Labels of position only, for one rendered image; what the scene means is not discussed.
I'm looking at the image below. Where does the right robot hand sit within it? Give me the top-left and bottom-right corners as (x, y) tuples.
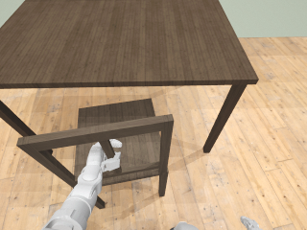
(240, 216), (263, 230)

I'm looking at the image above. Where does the table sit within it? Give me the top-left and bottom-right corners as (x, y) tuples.
(0, 0), (259, 154)

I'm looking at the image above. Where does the left robot forearm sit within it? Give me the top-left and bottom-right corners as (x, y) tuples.
(41, 164), (103, 230)

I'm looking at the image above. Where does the left robot hand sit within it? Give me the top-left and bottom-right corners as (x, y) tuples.
(86, 139), (123, 173)

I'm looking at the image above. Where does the right robot shin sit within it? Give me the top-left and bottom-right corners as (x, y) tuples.
(176, 221), (187, 227)

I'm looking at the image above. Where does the chair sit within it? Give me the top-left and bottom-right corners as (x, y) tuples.
(16, 98), (175, 209)

